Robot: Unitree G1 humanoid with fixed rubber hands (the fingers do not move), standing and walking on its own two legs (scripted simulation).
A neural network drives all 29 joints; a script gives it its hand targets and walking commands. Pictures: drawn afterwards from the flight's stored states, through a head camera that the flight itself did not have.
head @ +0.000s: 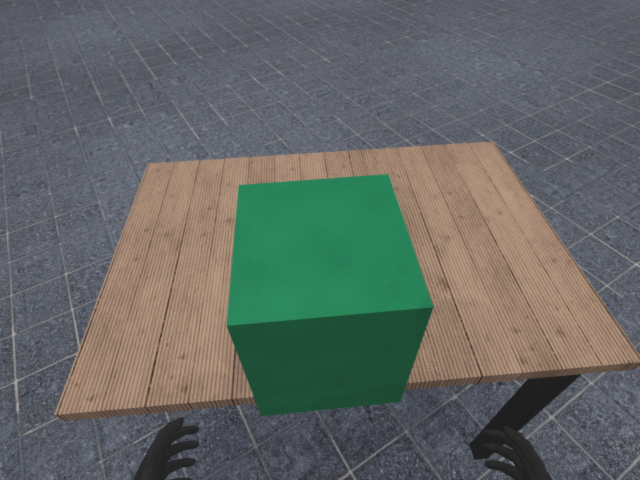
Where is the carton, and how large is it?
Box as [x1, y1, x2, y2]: [227, 174, 432, 415]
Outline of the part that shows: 388,174 239,185 227,327 261,415 400,401 432,309 432,304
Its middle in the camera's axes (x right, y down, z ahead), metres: +0.00 +0.09 +0.54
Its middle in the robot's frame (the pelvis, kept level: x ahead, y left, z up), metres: +0.36 +0.02 +0.02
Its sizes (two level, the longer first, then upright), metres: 0.210 0.200 0.250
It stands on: a table, 0.68 m high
